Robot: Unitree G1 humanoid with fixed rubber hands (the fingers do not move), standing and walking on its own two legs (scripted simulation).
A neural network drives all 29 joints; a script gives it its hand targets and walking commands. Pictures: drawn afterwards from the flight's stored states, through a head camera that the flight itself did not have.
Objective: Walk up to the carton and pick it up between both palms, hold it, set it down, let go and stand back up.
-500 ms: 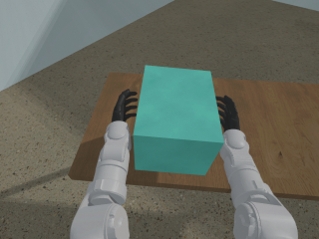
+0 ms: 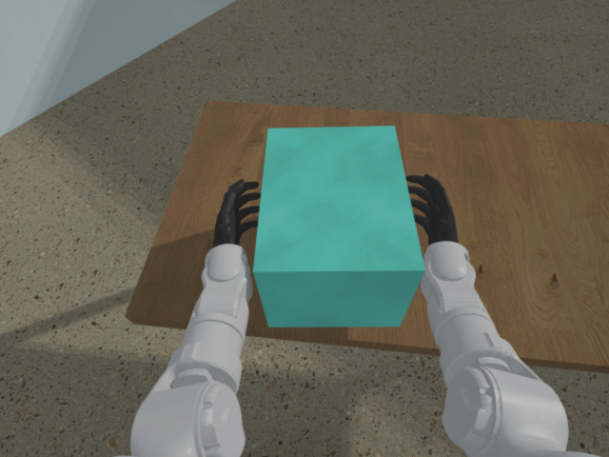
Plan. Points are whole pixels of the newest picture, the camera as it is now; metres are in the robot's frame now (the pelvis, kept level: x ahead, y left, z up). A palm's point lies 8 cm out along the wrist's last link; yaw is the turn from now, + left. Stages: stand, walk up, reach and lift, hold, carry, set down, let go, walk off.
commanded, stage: set down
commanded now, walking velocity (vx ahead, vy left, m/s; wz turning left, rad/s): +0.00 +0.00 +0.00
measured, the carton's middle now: (332, 225) +0.44 +0.01 -0.01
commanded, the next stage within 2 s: none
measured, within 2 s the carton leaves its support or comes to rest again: rests again in 0.28 s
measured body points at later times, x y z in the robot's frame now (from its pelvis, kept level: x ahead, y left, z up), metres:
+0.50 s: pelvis +0.00 +0.00 -0.01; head +0.10 -0.01 +0.43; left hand +0.40 +0.14 -0.01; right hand +0.42 -0.15 +0.00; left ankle +0.00 +0.15 -0.75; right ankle -0.01 -0.10 -0.75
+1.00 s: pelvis -0.01 +0.01 -0.01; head +0.10 +0.00 +0.43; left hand +0.40 +0.14 -0.01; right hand +0.42 -0.15 -0.01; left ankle +0.00 +0.15 -0.75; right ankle -0.01 -0.10 -0.75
